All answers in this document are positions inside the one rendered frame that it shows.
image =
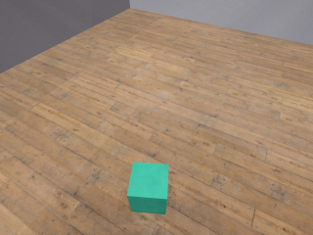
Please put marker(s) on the carton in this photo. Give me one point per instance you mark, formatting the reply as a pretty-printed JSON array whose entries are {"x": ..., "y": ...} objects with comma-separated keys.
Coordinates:
[{"x": 148, "y": 188}]

